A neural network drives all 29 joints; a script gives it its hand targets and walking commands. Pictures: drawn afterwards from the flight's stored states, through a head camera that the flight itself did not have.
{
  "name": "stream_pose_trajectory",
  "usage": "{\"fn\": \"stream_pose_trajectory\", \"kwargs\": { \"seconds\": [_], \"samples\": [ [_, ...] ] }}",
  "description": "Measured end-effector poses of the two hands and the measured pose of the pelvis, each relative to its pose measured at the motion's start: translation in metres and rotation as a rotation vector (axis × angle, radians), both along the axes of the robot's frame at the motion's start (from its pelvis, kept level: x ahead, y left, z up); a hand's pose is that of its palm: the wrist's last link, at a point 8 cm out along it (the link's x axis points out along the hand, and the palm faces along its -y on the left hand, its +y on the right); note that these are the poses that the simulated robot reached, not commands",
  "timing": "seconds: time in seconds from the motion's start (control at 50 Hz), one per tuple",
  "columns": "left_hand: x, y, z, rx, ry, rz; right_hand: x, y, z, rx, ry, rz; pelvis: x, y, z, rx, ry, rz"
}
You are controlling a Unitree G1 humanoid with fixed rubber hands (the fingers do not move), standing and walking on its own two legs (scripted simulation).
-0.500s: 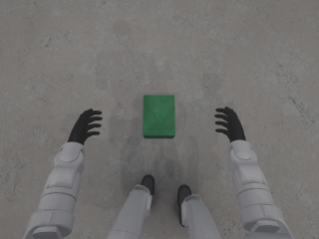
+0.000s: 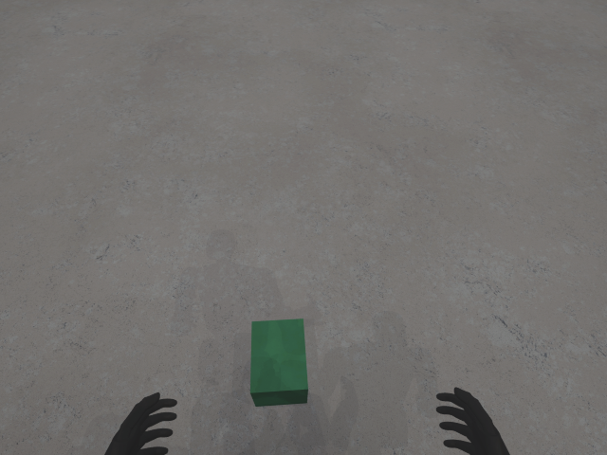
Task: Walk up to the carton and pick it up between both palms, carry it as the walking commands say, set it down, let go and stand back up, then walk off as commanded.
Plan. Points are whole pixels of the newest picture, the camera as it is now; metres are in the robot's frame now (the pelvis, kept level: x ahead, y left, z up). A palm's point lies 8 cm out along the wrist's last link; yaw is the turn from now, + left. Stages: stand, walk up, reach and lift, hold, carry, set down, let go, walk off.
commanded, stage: let go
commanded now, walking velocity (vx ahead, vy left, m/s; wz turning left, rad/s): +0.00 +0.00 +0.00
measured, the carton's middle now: (279, 362) +0.46 +0.07 -0.69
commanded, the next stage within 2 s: stand in 0.44 s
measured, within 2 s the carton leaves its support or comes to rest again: neither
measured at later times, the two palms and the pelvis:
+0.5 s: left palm (119, 438) +0.17 +0.24 -0.08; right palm (482, 448) +0.16 -0.23 -0.09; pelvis +0.02 +0.00 +0.00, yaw +1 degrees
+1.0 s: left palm out of the picture +0.01 +0.25 -0.13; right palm out of the picture +0.08 -0.23 -0.14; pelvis +0.05 +0.00 -0.01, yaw +4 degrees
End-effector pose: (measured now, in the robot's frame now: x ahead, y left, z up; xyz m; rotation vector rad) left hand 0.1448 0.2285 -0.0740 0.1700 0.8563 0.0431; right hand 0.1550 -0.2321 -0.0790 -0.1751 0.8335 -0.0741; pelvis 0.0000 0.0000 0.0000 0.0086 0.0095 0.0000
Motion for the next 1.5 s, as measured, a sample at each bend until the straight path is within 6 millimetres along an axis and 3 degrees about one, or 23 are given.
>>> {"fn": "stream_pose_trajectory", "kwargs": {
  "seconds": [0.12,0.4,0.56,0.7,0.9,1.16,1.3,1.5],
  "samples": [
    [0.006,0.000,-0.002,0.017,0.010,-0.003,-0.004,-0.006,0.000,0.001,0.022,-0.001,0.004,-0.005,-0.001,0.004,-0.056,0.004],
    [0.024,0.004,-0.001,0.056,0.021,0.003,0.012,0.000,0.001,0.005,-0.006,-0.012,0.017,0.000,-0.003,0.002,-0.076,0.000],
    [0.021,0.019,-0.006,0.102,-0.068,0.061,-0.003,0.000,-0.019,-0.063,0.043,0.010,0.032,0.003,-0.007,0.007,-0.020,0.021],
    [-0.015,0.032,-0.025,0.113,-0.013,0.136,-0.021,-0.004,-0.039,-0.052,0.118,-0.014,0.047,0.004,-0.010,0.011,0.020,0.040],
    [-0.096,0.033,-0.053,0.113,0.209,0.217,-0.049,0.003,-0.058,-0.028,0.231,-0.016,0.050,0.004,-0.011,0.008,0.039,0.059],
    [-0.181,-0.001,-0.070,0.057,0.474,0.269,-0.101,0.001,-0.073,-0.016,0.422,-0.027,0.043,-0.002,-0.011,0.005,0.054,0.081],
    [-0.196,-0.025,-0.072,0.027,0.537,0.287,-0.117,0.006,-0.076,-0.002,0.503,-0.027,0.045,-0.009,-0.010,0.002,0.051,0.089],
    [-0.177,-0.046,-0.077,-0.008,0.513,0.271,-0.125,0.009,-0.079,0.006,0.547,-0.031,0.045,-0.017,-0.009,-0.002,0.030,0.094]
  ]
}}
